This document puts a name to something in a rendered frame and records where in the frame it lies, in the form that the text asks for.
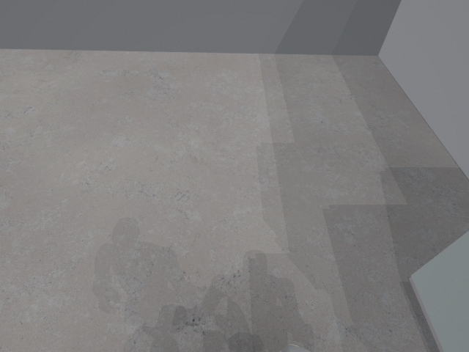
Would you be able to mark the fridge door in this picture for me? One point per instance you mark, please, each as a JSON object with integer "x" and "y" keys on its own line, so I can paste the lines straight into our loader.
{"x": 443, "y": 285}

